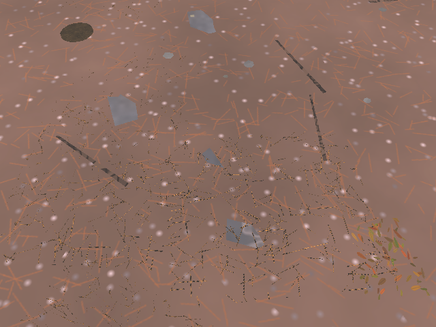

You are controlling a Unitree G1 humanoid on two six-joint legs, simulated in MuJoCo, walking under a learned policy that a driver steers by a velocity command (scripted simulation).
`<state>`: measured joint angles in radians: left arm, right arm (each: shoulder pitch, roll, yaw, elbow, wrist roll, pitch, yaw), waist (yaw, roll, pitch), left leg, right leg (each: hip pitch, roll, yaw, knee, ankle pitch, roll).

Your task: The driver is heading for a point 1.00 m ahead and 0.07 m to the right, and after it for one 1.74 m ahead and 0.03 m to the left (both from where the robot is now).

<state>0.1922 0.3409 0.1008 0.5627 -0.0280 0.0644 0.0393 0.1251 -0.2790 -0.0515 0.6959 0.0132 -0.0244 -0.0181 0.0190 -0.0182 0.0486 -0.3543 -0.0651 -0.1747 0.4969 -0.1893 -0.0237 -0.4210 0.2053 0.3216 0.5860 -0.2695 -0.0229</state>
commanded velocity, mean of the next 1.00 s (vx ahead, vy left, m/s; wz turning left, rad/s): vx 0.82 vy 0.00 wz -0.14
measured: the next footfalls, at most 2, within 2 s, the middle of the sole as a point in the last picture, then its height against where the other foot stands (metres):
right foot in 0.54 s outside the picture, level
left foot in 1.00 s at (316, 239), level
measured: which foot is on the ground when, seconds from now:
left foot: down 0.00-0.56, up 0.58-0.98, down 1.00-1.00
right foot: up 0.00-0.52, down 0.54-0.98, up 1.00-1.00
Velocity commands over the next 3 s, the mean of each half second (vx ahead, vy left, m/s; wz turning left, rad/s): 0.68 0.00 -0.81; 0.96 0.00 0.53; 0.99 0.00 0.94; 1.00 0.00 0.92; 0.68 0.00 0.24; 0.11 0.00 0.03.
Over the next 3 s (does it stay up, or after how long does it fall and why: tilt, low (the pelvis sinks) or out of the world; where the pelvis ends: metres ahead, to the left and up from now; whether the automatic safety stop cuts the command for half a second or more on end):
stays up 1.75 0.30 0.00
